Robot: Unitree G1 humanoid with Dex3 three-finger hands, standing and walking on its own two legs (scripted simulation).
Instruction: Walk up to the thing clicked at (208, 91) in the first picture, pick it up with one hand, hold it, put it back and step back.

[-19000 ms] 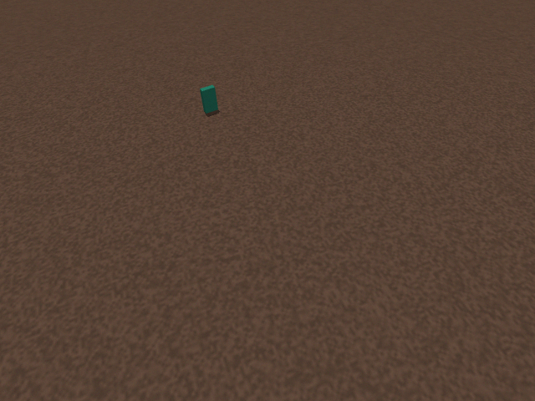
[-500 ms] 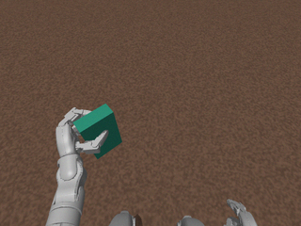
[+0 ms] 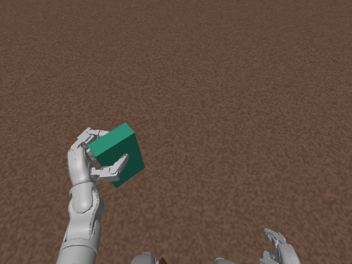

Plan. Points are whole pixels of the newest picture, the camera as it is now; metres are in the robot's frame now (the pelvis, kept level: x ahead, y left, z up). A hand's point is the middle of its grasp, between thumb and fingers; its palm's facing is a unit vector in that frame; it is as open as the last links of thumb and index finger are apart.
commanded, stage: hold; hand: left
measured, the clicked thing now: (120, 158) +0.35 +0.16 +0.02
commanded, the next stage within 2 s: crouch in 0.48 s
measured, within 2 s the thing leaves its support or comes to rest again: neither
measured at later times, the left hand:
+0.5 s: hand (105, 157) +0.33 +0.18 +0.06, palm faces +0.33 -0.94 +0.00, open 8.3 cm
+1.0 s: hand (108, 171) +0.34 +0.20 -0.03, palm faces +0.39 -0.92 -0.01, open 8.3 cm
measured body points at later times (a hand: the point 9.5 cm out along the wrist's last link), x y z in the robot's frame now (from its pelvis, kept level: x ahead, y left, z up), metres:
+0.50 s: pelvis +0.00 +0.00 +0.00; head +0.04 +0.01 +0.45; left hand +0.31 +0.23 +0.06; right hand +0.14 -0.23 -0.11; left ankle +0.02 +0.13 -0.70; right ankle +0.00 -0.14 -0.70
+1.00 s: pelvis -0.02 +0.00 -0.04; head +0.08 +0.02 +0.40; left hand +0.31 +0.25 -0.03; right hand +0.12 -0.25 -0.15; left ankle +0.02 +0.13 -0.70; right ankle +0.00 -0.14 -0.70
